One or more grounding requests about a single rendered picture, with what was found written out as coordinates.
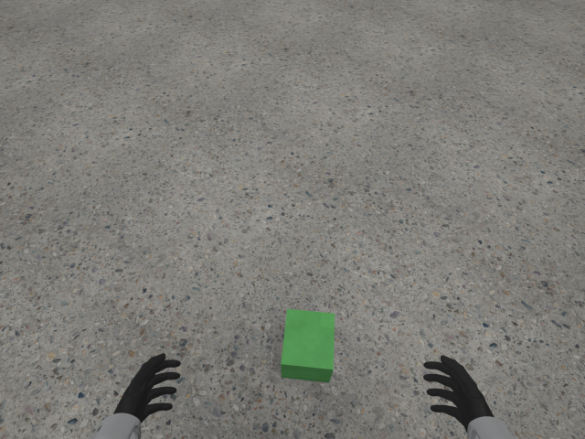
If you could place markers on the robot left forearm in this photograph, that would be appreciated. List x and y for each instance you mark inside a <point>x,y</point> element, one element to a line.
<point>118,426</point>

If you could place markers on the robot right hand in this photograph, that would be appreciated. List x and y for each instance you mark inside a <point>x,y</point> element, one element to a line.
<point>465,395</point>

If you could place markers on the carton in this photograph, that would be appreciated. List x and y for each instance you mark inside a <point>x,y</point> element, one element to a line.
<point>308,345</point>

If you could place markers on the robot right forearm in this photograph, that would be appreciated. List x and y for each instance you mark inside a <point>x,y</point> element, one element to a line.
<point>488,427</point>

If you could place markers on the robot left hand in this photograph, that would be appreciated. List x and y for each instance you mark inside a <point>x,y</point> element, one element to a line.
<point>139,393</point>

